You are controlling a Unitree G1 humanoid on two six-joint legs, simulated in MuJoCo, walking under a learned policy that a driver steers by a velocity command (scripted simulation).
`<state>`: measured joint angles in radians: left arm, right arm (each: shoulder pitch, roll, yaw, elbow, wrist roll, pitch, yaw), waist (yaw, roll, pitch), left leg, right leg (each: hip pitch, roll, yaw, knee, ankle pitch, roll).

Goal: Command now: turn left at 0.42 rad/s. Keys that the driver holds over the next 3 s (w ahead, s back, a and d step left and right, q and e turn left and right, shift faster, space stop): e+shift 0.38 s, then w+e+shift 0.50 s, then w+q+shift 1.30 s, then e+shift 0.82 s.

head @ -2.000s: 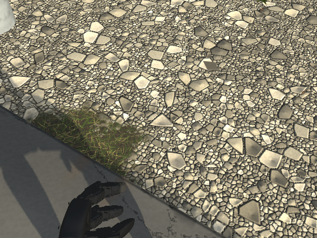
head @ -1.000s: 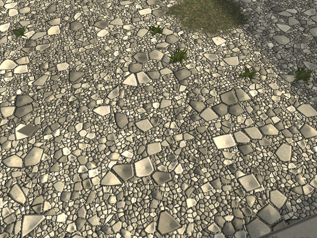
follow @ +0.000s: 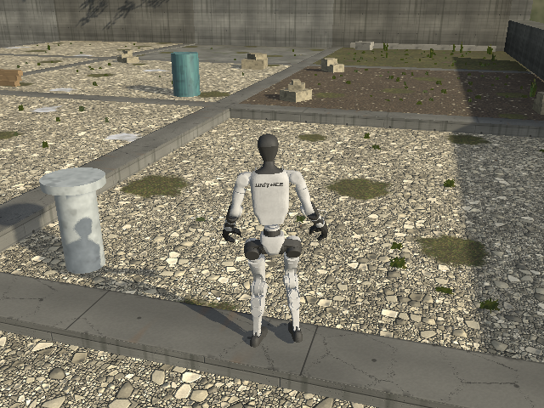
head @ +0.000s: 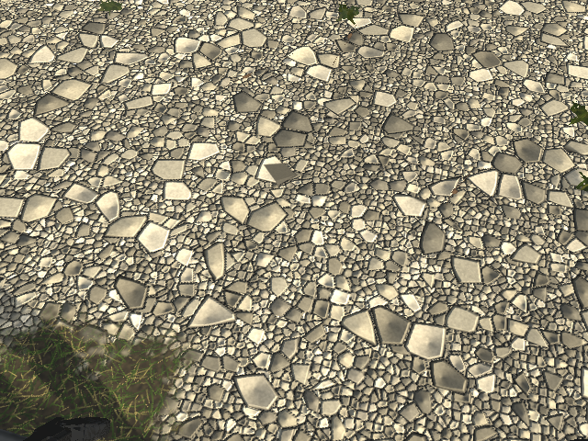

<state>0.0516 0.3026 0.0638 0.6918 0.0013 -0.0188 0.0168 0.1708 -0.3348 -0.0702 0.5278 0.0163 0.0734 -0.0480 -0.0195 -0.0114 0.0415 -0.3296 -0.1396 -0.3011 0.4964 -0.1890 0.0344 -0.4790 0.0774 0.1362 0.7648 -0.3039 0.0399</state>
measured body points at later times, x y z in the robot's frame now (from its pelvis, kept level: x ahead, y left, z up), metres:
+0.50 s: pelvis +0.01 -0.01 +0.00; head +0.04 -0.03 +0.45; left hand +0.19 +0.25 -0.09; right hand +0.11 -0.32 -0.09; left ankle +0.02 +0.11 -0.73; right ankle +0.03 -0.14 -0.74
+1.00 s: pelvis +0.15 -0.13 -0.04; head +0.17 -0.14 +0.41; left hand +0.49 -0.09 -0.10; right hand -0.10 -0.29 -0.16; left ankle +0.03 +0.11 -0.72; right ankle +0.11 -0.23 -0.74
